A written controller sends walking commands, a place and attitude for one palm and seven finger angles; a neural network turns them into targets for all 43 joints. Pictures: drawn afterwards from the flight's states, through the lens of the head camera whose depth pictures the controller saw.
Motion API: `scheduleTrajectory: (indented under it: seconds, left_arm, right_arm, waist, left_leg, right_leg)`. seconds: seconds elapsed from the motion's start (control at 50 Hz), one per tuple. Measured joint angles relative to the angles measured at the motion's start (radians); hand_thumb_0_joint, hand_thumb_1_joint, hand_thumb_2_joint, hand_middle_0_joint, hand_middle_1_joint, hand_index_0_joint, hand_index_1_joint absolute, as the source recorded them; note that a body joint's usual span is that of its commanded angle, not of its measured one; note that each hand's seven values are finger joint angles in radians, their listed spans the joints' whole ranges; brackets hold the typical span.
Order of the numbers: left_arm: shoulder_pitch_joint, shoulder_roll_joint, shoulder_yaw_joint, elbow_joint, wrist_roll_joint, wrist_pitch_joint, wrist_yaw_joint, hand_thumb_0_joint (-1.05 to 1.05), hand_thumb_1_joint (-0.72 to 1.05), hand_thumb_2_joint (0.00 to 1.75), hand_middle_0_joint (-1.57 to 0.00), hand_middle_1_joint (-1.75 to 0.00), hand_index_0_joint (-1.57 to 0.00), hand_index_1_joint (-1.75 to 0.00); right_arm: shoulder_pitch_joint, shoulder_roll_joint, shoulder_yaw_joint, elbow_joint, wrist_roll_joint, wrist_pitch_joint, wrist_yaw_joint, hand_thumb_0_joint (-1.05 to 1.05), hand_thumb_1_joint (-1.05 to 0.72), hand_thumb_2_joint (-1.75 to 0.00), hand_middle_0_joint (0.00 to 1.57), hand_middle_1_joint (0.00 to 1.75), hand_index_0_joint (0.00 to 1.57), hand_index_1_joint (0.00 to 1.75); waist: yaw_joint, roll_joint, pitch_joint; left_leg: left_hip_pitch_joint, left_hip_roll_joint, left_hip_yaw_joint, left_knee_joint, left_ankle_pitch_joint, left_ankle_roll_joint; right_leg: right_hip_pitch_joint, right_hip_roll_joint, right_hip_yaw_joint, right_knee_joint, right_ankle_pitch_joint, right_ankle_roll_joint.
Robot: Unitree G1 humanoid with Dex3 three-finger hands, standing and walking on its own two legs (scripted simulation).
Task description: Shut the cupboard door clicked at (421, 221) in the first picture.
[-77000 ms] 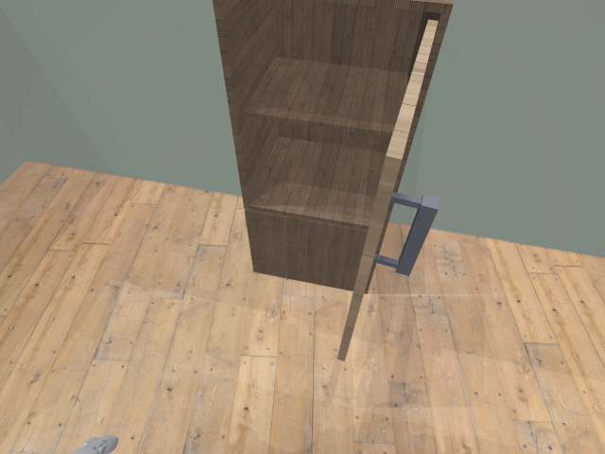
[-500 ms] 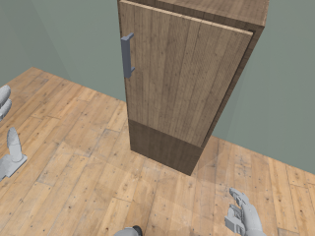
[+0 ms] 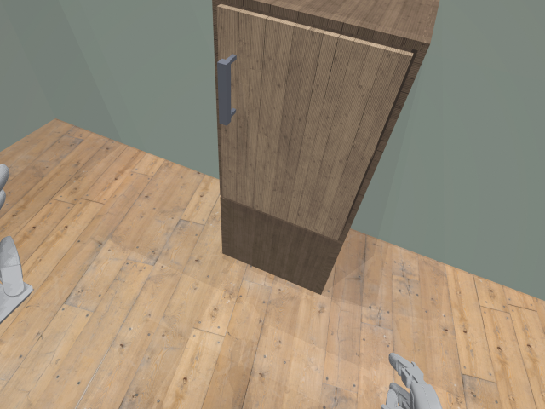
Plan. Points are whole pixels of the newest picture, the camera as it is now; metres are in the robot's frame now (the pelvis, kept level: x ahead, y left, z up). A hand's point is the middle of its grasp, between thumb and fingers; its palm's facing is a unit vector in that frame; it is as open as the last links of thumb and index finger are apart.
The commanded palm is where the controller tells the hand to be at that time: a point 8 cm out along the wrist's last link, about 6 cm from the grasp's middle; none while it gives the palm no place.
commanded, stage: stop stepping back and stand still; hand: left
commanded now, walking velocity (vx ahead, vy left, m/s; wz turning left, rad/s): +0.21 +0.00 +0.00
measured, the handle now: (228, 90) +0.79 +0.15 +0.06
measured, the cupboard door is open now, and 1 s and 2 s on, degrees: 0 0 0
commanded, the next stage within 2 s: let the arm hang, fingers relaxed in 0.52 s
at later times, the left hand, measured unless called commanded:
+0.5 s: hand (17, 291) +0.19 +0.26 +0.18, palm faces +0.38 -0.80 -0.46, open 7.5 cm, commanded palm +0.12 +0.31 +0.18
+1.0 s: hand out of the picture -0.01 +0.17 -0.19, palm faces +0.06 -0.99 -0.15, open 7.0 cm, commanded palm none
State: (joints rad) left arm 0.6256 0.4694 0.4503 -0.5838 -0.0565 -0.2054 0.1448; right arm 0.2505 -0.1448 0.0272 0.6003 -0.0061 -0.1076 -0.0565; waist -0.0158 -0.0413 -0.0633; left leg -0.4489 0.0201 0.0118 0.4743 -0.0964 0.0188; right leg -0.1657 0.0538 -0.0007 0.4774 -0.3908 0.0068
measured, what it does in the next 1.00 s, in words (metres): steps on the spot: right foot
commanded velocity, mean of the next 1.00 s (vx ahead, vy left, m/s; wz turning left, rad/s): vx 0.03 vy -0.01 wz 0.00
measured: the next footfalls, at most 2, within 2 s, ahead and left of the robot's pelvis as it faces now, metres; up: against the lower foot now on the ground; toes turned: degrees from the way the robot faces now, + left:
right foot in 0.02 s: -0.03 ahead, -0.09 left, +0.00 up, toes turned +1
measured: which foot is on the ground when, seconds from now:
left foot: down 0.00-1.00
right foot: up 0.00-0.00, down 0.02-1.00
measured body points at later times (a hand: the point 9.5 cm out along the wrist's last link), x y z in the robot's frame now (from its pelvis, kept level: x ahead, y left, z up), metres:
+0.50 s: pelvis -0.02 +0.01 +0.00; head -0.03 +0.02 +0.45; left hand +0.16 +0.30 +0.20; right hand +0.11 -0.22 -0.08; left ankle +0.07 +0.10 -0.73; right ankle -0.07 -0.09 -0.73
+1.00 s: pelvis +0.00 +0.00 +0.00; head +0.00 +0.03 +0.44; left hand -0.01 +0.22 -0.17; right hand +0.03 -0.25 -0.14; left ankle +0.07 +0.10 -0.73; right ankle -0.07 -0.09 -0.73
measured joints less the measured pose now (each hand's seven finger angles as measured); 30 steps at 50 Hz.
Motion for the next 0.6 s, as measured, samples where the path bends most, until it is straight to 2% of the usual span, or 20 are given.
scheduleTrajectory:
  seconds: [0.02,0.06,0.18,0.22,0.3,0.38,0.44,0.5,0.54,0.6]
  left_arm:
    - [-0.007,0.003,0.005,0.006,0.002,0.001,0.001,0.02,0.89,0.9,-0.22,-0.3,-0.21,-0.3]
    - [-0.046,-0.017,-0.014,0.047,-0.002,0.012,0.001,0.02,0.89,0.9,-0.22,-0.3,-0.21,-0.3]
    - [-0.064,-0.058,-0.06,0.109,-0.003,0.056,0.013,0.02,0.88,0.9,-0.22,-0.3,-0.21,-0.3]
    - [-0.084,-0.068,-0.074,0.129,0.005,0.054,0.017,0.02,0.88,0.9,-0.22,-0.3,-0.21,-0.3]
    - [-0.148,-0.082,-0.073,0.168,0.015,0.038,0.021,0.02,0.88,0.9,-0.22,-0.3,-0.21,-0.3]
    - [-0.163,-0.068,-0.033,0.178,0.012,0.026,0.018,0.02,0.89,0.9,-0.21,-0.3,-0.21,-0.3]
    - [-0.132,-0.041,-0.014,0.142,0.007,0.016,0.014,0.02,0.89,0.9,-0.21,-0.3,-0.2,-0.3]
    - [-0.065,-0.027,-0.023,0.093,0.003,0.01,0.005,0.02,0.89,0.9,-0.21,-0.3,-0.2,-0.3]
    - [-0.018,-0.02,-0.031,0.081,-0.001,0.008,0.0,0.02,0.89,0.9,-0.21,-0.3,-0.21,-0.3]
    - [0.012,-0.027,-0.044,0.102,-0.006,0.015,0.0,0.02,0.89,0.9,-0.22,-0.3,-0.21,-0.3]
  right_arm:
    - [-0.001,0.001,0.006,0.002,-0.003,-0.001,0.001,0.01,-0.9,-0.9,0.21,0.3,0.2,0.3]
    - [-0.01,-0.01,0.008,0.024,-0.005,0.008,0.001,0.01,-0.9,-0.9,0.21,0.3,0.2,0.3]
    - [0.042,-0.053,-0.002,0.061,0.007,0.046,-0.007,0.01,-0.9,-0.9,0.21,0.3,0.2,0.3]
    - [0.065,-0.073,-0.012,0.075,0.01,0.048,-0.014,0.01,-0.9,-0.9,0.21,0.3,0.2,0.3]
    - [0.071,-0.094,-0.026,0.092,0.014,0.049,-0.028,0.02,-0.91,-0.9,0.21,0.3,0.2,0.3]
    - [0.036,-0.065,-0.025,0.068,0.003,0.02,-0.033,0.02,-0.91,-0.9,0.2,0.3,0.2,0.3]
    - [0.021,-0.032,-0.01,0.037,-0.003,-0.004,-0.021,0.02,-0.91,-0.9,0.2,0.3,0.2,0.3]
    - [0.025,-0.02,0.003,0.013,0.0,-0.007,-0.009,0.02,-0.91,-0.9,0.2,0.3,0.2,0.3]
    - [0.028,-0.02,0.007,0.011,0.003,0.002,-0.005,0.01,-0.91,-0.9,0.21,0.3,0.2,0.3]
    - [0.03,-0.03,0.007,0.023,0.007,0.021,-0.007,0.01,-0.9,-0.9,0.21,0.3,0.2,0.3]
  waist:
    - [0.002,-0.006,-0.005]
    - [-0.003,0.03,0.006]
    - [0.003,0.067,-0.031]
    - [0.004,0.072,-0.044]
    - [-0.001,0.047,-0.023]
    - [-0.021,0.012,0.009]
    - [-0.033,0.003,0.03]
    - [-0.043,0.028,0.027]
    - [-0.038,0.048,0.015]
    - [-0.013,0.072,0.0]
  left_leg:
    - [-0.012,-0.005,0.009,0.004,0.005,-0.004]
    - [-0.012,0.007,-0.006,0.013,-0.001,-0.013]
    - [0.005,0.006,-0.024,0.121,-0.136,-0.024]
    - [0.028,0.006,-0.024,0.146,-0.141,-0.018]
    - [0.056,-0.014,-0.002,0.162,-0.093,0.013]
    - [0.077,-0.038,0.033,0.089,-0.067,0.028]
    - [0.096,-0.04,0.038,-0.004,-0.01,0.018]
    - [0.097,-0.03,0.022,-0.045,0.014,0.007]
    - [0.091,-0.022,0.013,-0.045,0.011,0.001]
    - [0.083,-0.009,0.008,-0.016,-0.008,0.0]
  right_leg:
    - [0.025,-0.007,0.002,-0.047,0.019,-0.016]
    - [0.036,0.009,-0.011,-0.062,0.054,-0.036]
    - [0.071,0.019,-0.007,-0.029,0.037,-0.04]
    - [0.081,0.019,-0.011,-0.003,0.015,-0.036]
    - [0.091,-0.01,-0.01,0.072,-0.038,-0.021]
    - [0.026,-0.025,0.025,0.138,-0.055,-0.016]
    - [0.006,-0.012,0.014,0.067,-0.014,-0.026]
    - [0.023,0.001,0.001,-0.014,0.078,-0.043]
    - [0.033,0.011,-0.005,-0.046,0.088,-0.05]
    - [0.048,0.025,-0.006,-0.066,0.086,-0.056]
